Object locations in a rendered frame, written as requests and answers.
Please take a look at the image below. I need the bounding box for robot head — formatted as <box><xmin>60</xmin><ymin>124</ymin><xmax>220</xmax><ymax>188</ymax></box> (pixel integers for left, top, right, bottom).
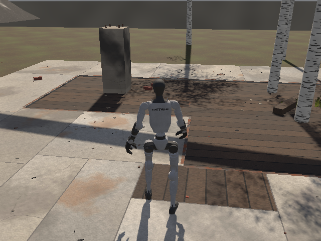
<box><xmin>151</xmin><ymin>79</ymin><xmax>168</xmax><ymax>103</ymax></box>

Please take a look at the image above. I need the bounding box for robot right thigh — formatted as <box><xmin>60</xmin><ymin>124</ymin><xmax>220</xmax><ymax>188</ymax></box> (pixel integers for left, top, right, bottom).
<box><xmin>168</xmin><ymin>141</ymin><xmax>179</xmax><ymax>181</ymax></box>

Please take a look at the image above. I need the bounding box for robot left forearm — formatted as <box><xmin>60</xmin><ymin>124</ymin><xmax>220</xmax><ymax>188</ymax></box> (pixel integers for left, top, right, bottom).
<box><xmin>127</xmin><ymin>122</ymin><xmax>139</xmax><ymax>144</ymax></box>

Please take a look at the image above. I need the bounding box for robot right upper arm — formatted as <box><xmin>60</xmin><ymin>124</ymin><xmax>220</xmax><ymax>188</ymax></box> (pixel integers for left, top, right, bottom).
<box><xmin>170</xmin><ymin>100</ymin><xmax>185</xmax><ymax>127</ymax></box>

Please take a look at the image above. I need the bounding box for robot left upper arm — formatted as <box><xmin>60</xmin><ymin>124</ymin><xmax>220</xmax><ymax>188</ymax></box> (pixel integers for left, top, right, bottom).
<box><xmin>135</xmin><ymin>101</ymin><xmax>149</xmax><ymax>130</ymax></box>

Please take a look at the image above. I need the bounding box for left robot hand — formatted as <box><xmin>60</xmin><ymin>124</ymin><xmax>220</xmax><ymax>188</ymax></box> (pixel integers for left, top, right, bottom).
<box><xmin>125</xmin><ymin>142</ymin><xmax>137</xmax><ymax>154</ymax></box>

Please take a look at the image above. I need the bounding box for robot right forearm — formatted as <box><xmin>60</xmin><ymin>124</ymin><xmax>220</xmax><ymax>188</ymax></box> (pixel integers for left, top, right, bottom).
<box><xmin>180</xmin><ymin>119</ymin><xmax>187</xmax><ymax>133</ymax></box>

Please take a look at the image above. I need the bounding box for right robot hand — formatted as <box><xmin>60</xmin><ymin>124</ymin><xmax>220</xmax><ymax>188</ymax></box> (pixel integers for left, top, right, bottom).
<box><xmin>176</xmin><ymin>130</ymin><xmax>187</xmax><ymax>139</ymax></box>

